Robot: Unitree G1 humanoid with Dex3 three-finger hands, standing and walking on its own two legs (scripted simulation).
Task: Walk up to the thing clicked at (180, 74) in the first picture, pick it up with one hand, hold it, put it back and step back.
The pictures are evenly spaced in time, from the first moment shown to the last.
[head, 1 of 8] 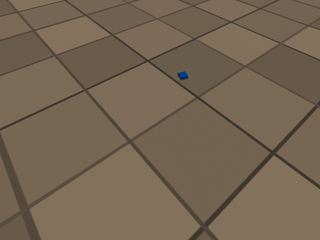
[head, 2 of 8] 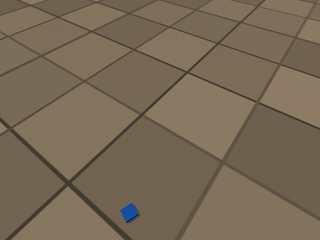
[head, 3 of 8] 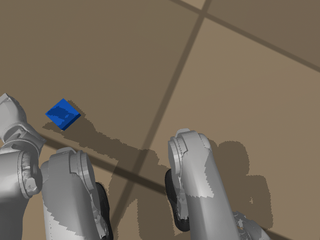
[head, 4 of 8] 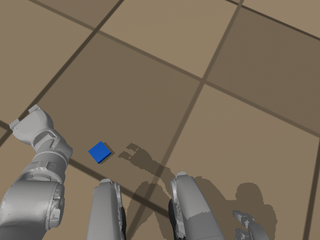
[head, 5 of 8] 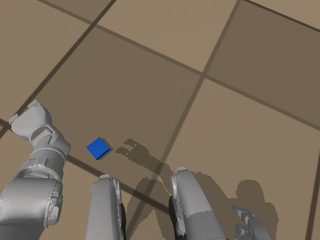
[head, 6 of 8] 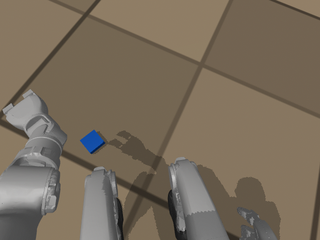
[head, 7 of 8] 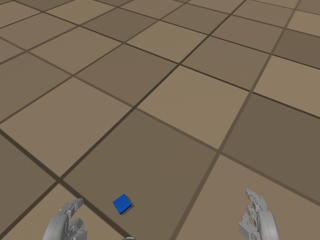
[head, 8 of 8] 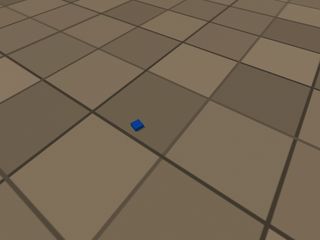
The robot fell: no
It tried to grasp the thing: yes
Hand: left
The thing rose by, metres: 0.00
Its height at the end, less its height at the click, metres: +0.00
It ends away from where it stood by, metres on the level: 0.02
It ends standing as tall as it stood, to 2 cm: yes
